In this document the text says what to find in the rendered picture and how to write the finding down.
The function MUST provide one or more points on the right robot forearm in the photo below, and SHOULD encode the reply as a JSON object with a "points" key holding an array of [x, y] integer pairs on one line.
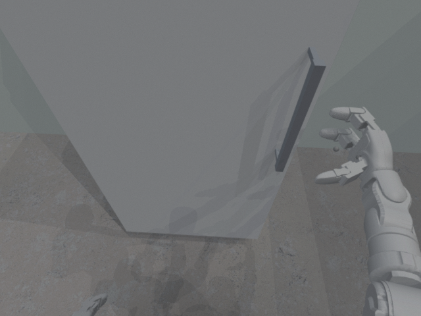
{"points": [[392, 243]]}

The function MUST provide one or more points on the fridge door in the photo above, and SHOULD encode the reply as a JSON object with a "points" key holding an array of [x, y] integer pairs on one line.
{"points": [[176, 107]]}

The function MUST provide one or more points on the handle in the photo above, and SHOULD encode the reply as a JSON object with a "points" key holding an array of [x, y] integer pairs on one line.
{"points": [[308, 91]]}

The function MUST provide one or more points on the right robot upper arm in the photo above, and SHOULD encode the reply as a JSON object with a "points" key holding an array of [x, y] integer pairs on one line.
{"points": [[385, 298]]}

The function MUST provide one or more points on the robot right hand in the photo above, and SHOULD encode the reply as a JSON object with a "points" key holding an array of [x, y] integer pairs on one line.
{"points": [[374, 147]]}

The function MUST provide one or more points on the robot left hand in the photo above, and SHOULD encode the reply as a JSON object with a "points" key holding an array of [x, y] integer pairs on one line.
{"points": [[91, 305]]}

